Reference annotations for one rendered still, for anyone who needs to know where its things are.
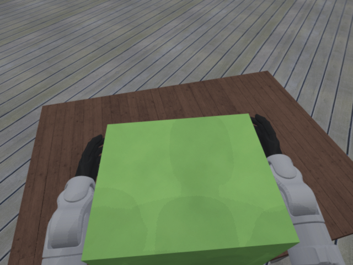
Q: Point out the right robot forearm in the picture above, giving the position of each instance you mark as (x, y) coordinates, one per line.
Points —
(316, 246)

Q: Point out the robot right hand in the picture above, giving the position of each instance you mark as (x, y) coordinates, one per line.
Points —
(266, 135)

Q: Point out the left robot forearm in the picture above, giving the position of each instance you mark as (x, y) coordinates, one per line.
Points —
(67, 228)

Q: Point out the carton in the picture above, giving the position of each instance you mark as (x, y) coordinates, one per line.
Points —
(192, 191)

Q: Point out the table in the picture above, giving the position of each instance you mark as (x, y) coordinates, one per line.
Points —
(65, 129)

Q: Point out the robot left hand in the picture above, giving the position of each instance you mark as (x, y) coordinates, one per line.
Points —
(89, 163)

